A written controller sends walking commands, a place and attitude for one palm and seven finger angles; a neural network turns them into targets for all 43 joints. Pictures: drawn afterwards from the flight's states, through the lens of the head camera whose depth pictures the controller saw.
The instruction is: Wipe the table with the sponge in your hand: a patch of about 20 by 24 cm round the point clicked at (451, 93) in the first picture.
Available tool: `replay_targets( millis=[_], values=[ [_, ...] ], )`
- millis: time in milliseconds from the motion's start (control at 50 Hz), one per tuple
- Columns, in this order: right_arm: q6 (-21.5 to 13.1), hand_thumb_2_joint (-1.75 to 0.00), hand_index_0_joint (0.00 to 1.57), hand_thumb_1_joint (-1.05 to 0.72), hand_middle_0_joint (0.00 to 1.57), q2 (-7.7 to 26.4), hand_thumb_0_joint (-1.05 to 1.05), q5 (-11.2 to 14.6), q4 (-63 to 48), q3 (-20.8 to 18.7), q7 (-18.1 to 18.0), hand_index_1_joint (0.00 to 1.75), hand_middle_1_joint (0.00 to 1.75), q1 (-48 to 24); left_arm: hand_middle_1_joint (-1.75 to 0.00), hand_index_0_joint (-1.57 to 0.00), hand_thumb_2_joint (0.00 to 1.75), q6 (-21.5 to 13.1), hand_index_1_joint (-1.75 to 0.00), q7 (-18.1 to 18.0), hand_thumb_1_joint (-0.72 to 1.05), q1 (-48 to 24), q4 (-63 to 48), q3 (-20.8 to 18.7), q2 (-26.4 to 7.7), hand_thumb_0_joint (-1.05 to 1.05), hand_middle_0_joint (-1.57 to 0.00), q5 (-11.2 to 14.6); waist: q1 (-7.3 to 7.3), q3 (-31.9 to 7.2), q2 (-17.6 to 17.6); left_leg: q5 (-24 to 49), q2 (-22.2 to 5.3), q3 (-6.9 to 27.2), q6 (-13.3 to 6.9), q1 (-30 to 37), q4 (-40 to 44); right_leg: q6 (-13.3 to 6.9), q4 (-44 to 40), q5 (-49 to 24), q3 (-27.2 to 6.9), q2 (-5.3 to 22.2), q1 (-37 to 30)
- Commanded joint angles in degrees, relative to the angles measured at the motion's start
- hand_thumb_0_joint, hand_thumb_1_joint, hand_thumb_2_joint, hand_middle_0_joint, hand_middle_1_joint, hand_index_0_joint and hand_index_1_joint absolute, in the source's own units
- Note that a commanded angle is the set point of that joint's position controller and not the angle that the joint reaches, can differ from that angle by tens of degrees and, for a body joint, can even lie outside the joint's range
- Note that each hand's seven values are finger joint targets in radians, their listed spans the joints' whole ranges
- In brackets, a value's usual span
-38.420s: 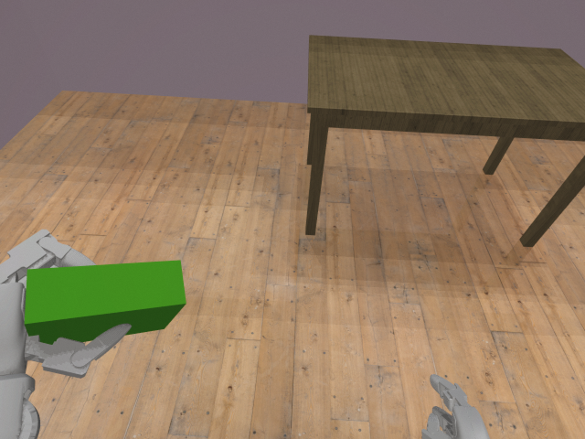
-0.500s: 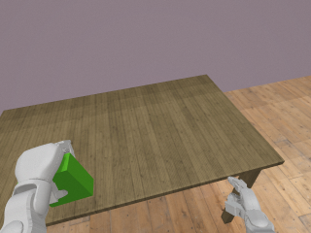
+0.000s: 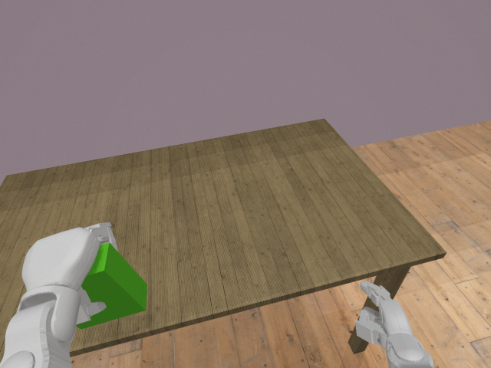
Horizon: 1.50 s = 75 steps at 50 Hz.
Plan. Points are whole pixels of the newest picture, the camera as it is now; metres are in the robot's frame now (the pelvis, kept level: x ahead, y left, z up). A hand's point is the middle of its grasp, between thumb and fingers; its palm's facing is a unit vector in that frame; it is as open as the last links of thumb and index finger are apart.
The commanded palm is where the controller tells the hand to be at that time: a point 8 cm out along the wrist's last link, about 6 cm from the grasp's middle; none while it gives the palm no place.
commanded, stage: step back with the hand held close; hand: left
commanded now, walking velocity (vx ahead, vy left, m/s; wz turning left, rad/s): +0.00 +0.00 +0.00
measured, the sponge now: (102, 294) +0.18 +0.28 +0.05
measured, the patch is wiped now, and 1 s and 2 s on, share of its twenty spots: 0.95 0.95 0.95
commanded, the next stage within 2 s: stop stepping back and stand still in 1.44 s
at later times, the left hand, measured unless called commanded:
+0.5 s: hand (82, 261) +0.19 +0.27 +0.14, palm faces +0.34 -0.85 -0.40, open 9.4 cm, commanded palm +0.14 +0.31 +0.17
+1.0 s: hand (48, 294) +0.13 +0.28 +0.15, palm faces +0.40 -0.83 -0.40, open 9.4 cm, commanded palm +0.08 +0.32 +0.17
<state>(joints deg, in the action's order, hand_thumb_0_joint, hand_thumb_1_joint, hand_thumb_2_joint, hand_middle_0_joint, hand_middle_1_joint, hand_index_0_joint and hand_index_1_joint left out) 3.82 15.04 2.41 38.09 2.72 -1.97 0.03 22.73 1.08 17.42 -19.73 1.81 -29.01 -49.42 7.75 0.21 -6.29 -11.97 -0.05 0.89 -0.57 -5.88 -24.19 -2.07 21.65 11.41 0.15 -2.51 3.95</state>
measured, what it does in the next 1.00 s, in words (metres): shifts its weight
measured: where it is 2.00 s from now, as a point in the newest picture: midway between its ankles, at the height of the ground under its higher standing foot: outside the picture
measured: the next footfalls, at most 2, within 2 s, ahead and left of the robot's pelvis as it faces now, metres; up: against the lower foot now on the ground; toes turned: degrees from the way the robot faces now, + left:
right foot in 1.18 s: -0.07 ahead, -0.11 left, +0.00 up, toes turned +2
left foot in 1.46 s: -0.13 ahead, +0.15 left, +0.00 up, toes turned +3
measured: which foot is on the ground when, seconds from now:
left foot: down 0.00-1.00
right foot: down 0.00-0.94, up 0.96-1.00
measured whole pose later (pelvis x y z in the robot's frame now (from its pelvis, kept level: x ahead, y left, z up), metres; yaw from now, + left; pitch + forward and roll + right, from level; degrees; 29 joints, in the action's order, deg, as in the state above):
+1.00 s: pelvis -0.07 +0.03 -0.03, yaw +2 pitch +1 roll -3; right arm -3.5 12.5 -0.4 31.6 0.3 -3.3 10.7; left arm -9.7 -7.4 28.1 -34.8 -21.2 -23.7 1.0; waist -0.3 -0.2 1.3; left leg -13.3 -0.1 0.7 -3.1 -30.4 -42.6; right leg 1.1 46.3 20.1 0.4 -2.7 27.9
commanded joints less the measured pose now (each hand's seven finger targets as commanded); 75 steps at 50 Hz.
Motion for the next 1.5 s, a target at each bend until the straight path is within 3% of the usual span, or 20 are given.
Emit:
replay_targets(
  millis=[0, 20, 40, 60, 100, 160, 200, 440, 620, 740, 800, 880, 940, 1020, 1160, 1220, 1280, 1380, 1440, 1480],
  values=[
    [-3.76, -0.90, 0.20, -0.90, 0.20, 5.27, 0.00, 0.09, -11.17, -1.84, -0.57, 0.30, 0.30, -15.12, -1.60, -1.20, 1.30, -0.04, -1.60, -2.86, 0.10, -11.83, -11.96, -8.42, -11.55, 0.00, -1.20, -2.22, -0.12, -5.79, 1.15, 6.40, 0.74, 4.32, -2.24, 0.33, 3.95, -2.36, -4.68, -0.42, -6.35, 0.61, 1.35],
    [-3.29, -0.90, 0.20, -0.90, 0.20, 5.94, 0.00, -0.20, -10.30, -1.86, -0.85, 0.30, 0.30, -14.50, -1.60, -1.20, 1.30, 0.67, -1.60, -2.63, 0.10, -10.72, -6.28, -8.32, -11.27, 0.00, -1.20, -2.79, -0.03, -3.73, 1.91, 5.44, 0.80, 3.92, -2.28, -0.46, 3.94, -2.43, -5.05, 0.15, -5.66, 0.38, 2.61],
    [-3.56, -0.90, 0.20, -0.90, 0.20, 3.13, 0.00, 0.37, -24.05, -2.44, -1.24, 0.30, 0.30, -5.05, -1.60, -1.20, 1.30, -13.32, -1.60, -4.32, 0.10, -21.07, -23.98, -21.13, -3.08, 0.00, -1.20, 48.83, -6.36, 4.52, 10.21, -3.19, -0.34, 3.40, -3.12, -1.89, -1.27, -1.33, -7.43, -5.82, -10.14, 2.51, 14.32],
    [-4.58, -0.90, 0.20, -0.90, 0.20, 3.38, 0.00, -1.08, -19.88, -0.38, -1.81, 0.30, 0.30, -2.41, -1.60, -1.20, 1.30, -18.65, -1.60, -5.46, 0.10, -15.84, -16.87, -24.76, -10.97, 0.00, -1.20, 48.85, -5.45, 1.26, 15.91, -5.56, 0.11, 4.19, -3.09, -1.52, -3.06, -1.35, -7.26, -1.04, -10.07, 4.16, 14.53],
    [-5.03, -0.90, 0.20, -0.90, 0.20, 3.39, 0.00, -0.77, -17.43, -1.85, -2.30, 0.30, 0.30, 3.44, -1.60, -1.20, 1.30, -23.71, -1.60, -6.11, 0.10, -3.92, -17.38, -24.28, -5.23, 0.00, -1.20, 53.13, -6.05, -6.00, 17.75, -2.14, -1.05, 3.88, -2.41, -0.17, -8.45, -1.15, -5.47, -6.59, -9.27, 10.10, 14.42],
    [-5.74, -0.90, 0.20, -0.90, 0.20, 5.64, 0.00, -1.52, -16.67, -2.78, -3.00, 0.30, 0.30, 5.13, -1.60, -1.20, 1.30, -28.70, -1.60, -7.74, 0.10, 2.67, -26.39, -28.72, -7.76, 0.00, -1.20, 54.77, -6.21, -12.26, -0.40, 7.66, -4.22, 5.39, -2.37, -1.94, -7.36, -1.20, 2.66, -15.28, -7.64, 11.13, 11.21],
    [-5.91, -0.90, 0.20, -0.90, 0.20, 5.69, 0.00, -1.45, -16.66, -3.28, -2.78, 0.30, 0.30, 5.46, -1.60, -1.20, 1.30, -29.99, -1.60, -7.92, 0.10, 7.09, -25.94, -27.69, -4.45, 0.00, -1.20, 54.74, -6.30, -12.41, -3.66, 13.00, -5.79, 6.57, -2.39, -5.80, -7.16, -0.15, 5.54, -15.02, -5.19, 9.38, 10.84],
    [-8.52, -0.90, 0.20, -0.90, 0.20, 6.80, 0.00, -1.32, -16.10, -4.61, -3.29, 0.30, 0.30, 5.82, -1.60, -1.20, 1.30, -33.09, -1.60, -9.15, 0.10, 8.62, -24.27, -27.44, -3.37, 0.00, -1.20, 53.44, -7.22, -8.07, 3.91, -7.44, -6.32, 10.43, -3.04, -19.19, -4.55, 0.13, 6.69, -1.57, -4.43, 7.07, 13.35],
    [-11.21, -0.90, 0.20, -0.90, 0.20, 7.08, 0.00, -2.72, -14.74, -5.13, -2.99, 0.30, 0.30, 7.36, -1.60, -1.20, 1.30, -35.40, -1.60, -9.27, 0.10, 7.33, -24.66, -29.15, -2.09, 0.00, -1.20, 51.08, -7.18, -6.78, -4.21, -19.21, -10.30, 15.94, -6.00, -29.64, 4.53, 2.61, 16.19, 3.46, -1.23, 0.76, 6.57],
    [-10.46, -0.90, 0.20, -0.90, 0.20, 5.77, 0.00, -2.27, -14.54, -4.96, -2.72, 0.30, 0.30, 7.94, -1.60, -1.20, 1.30, -34.95, -1.60, -9.24, 0.10, 3.25, -22.14, -26.40, -1.67, 0.00, -1.20, 51.80, -8.42, -4.77, 10.81, -19.47, -3.22, 6.96, -1.82, -22.55, -14.66, -2.93, 1.48, 5.49, -13.28, 12.15, 21.36],
    [-9.84, -0.90, 0.20, -0.90, 0.20, 5.22, 0.00, -2.14, -14.33, -4.81, -2.30, 0.30, 0.30, 7.80, -1.60, -1.20, 1.30, -35.30, -1.60, -9.82, 0.10, 2.18, -26.27, -26.20, -2.69, 0.00, -1.20, 52.19, -9.24, -8.76, 10.01, -11.95, -2.59, 5.55, -0.59, -15.98, -19.82, -5.04, 2.20, -2.82, -13.62, 16.29, 23.15],
    [-9.11, -0.90, 0.20, -0.90, 0.20, 5.83, 0.00, -2.21, -15.65, -5.00, -2.41, 0.30, 0.30, 6.47, -1.60, -1.20, 1.30, -35.99, -1.60, -10.47, 0.10, 5.76, -29.71, -29.43, -4.20, 0.00, -1.20, 52.07, -8.49, -7.42, -0.35, -16.56, -6.99, 11.19, -2.72, -20.01, -5.69, -0.84, 11.02, 2.36, -5.41, 8.62, 22.24],
    [-10.86, -0.90, 0.20, -0.90, 0.20, 6.72, 0.00, -3.40, -15.19, -5.97, -2.14, 0.30, 0.30, 6.08, -1.60, -1.20, 1.30, -36.47, -1.60, -10.28, 0.10, 5.45, -29.14, -31.40, -3.39, 0.00, -1.20, 49.87, -8.11, -7.96, -11.98, -32.82, -17.40, 23.05, -7.79, -33.38, 12.90, 3.64, 35.64, 12.34, -0.91, -1.94, 10.79],
    [-12.55, -0.90, 0.20, -0.90, 0.20, 4.64, 0.00, -3.23, -12.46, -5.72, -1.30, 0.30, 0.30, 7.98, -1.60, -1.20, 1.30, -35.33, -1.60, -10.18, 0.10, 4.31, -26.84, -28.02, -0.52, 0.00, -1.20, 51.53, -7.58, -9.18, -3.86, -1.58, -15.44, 16.95, -6.85, -11.04, 4.53, 3.01, 29.14, 17.23, -2.40, 0.47, 24.89],
    [-12.46, -0.90, 0.20, -0.90, 0.20, 5.49, 0.00, -2.91, -11.56, -4.75, -0.91, 0.30, 0.30, 6.30, -1.60, -1.20, 1.30, -35.35, -1.60, -9.43, 0.10, 5.35, -27.39, -28.59, -3.32, 0.00, -1.20, 50.82, -6.93, -12.88, -3.44, 2.58, -12.01, 11.73, -3.16, -11.26, -2.49, 1.84, 1.03, -1.83, -2.33, 1.10, 9.02],
    [-11.16, -0.90, 0.20, -0.90, 0.20, 4.34, 0.00, -0.86, -12.63, -6.63, -1.50, 0.30, 0.30, 7.90, -1.60, -1.20, 1.30, -36.08, -1.60, -9.40, 0.10, 7.85, -25.42, -28.22, -3.37, 0.00, -1.20, 52.28, -7.79, -10.67, 20.42, -12.92, 0.90, -0.26, 2.87, -13.43, -33.96, -7.87, -4.90, -11.59, -14.80, 19.17, 20.78],
    [-8.71, -0.90, 0.20, -0.90, 0.20, 0.27, 0.00, -1.88, -14.16, -4.02, -1.08, 0.30, 0.30, 5.00, -1.60, -1.20, 1.30, -35.27, -1.60, -9.47, 0.10, 9.95, -25.97, -29.80, -3.76, 0.00, -1.20, 52.57, -8.37, -10.05, 13.81, -18.30, -2.00, 4.66, 2.22, -25.29, -45.05, -9.80, 1.81, -36.40, -14.13, 22.09, 14.98],
    [-8.16, -0.90, 0.20, -0.90, 0.20, 2.64, 0.00, -1.45, -13.91, -4.31, -2.70, 0.30, 0.30, 5.72, -1.60, -1.20, 1.30, -35.88, -1.60, -9.91, 0.10, 8.69, -23.14, -30.18, -3.87, 0.00, -1.20, 52.32, -9.34, -11.52, 10.30, -7.88, -2.30, -0.29, 1.53, -17.43, -8.79, -3.29, 11.80, -38.80, -8.80, 16.67, 10.02],
    [-10.39, -0.90, 0.20, -0.90, 0.20, 5.75, 0.00, -0.96, -14.68, -6.99, -1.98, 0.30, 0.30, 7.48, -1.60, -1.20, 1.30, -37.09, -1.60, -10.40, 0.10, 8.19, -30.04, -29.90, -3.39, 0.00, -1.20, 53.39, -7.78, -13.76, -7.85, 40.17, -19.11, 12.24, -5.31, 3.69, 0.17, 3.23, 27.23, 10.18, -1.93, 2.57, 29.88],
    [-12.22, -0.90, 0.20, -0.90, 0.20, 4.44, 0.00, -2.51, -13.26, -6.41, -0.78, 0.30, 0.30, 9.41, -1.60, -1.20, 1.30, -36.80, -1.60, -9.93, 0.10, 10.83, -31.75, -28.11, -1.69, 0.00, -1.20, 52.72, -8.75, -15.77, -9.62, 50.44, -20.13, 14.60, -8.06, 6.89, -3.91, 3.86, 35.82, 21.16, -4.95, 2.07, 35.62]
  ],
)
